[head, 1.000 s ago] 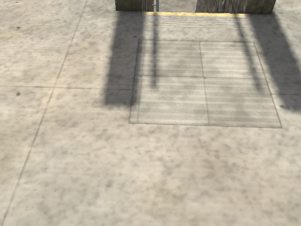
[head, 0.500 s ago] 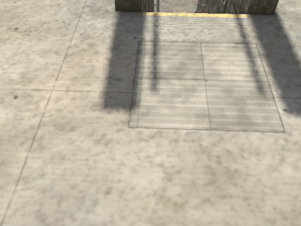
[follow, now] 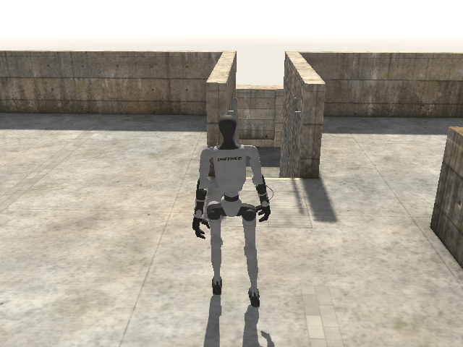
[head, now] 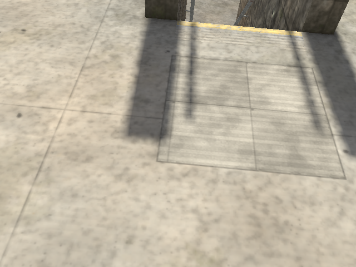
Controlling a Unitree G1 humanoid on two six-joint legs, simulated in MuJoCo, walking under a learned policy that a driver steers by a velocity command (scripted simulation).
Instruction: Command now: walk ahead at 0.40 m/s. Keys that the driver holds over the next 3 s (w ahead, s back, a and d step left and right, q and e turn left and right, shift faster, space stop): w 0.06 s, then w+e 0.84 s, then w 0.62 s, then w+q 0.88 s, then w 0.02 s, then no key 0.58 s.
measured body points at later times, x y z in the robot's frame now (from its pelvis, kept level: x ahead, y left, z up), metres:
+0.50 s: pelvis +0.22 +0.03 +0.00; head +0.24 +0.03 +0.45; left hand +0.46 +0.20 -0.11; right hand +0.10 -0.20 -0.14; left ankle +0.03 +0.11 -0.72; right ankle +0.37 -0.08 -0.70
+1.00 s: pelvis +0.50 -0.01 +0.01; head +0.52 -0.02 +0.46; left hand +0.65 +0.23 -0.11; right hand +0.60 -0.31 -0.07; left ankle +0.66 +0.05 -0.72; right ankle +0.36 -0.06 -0.72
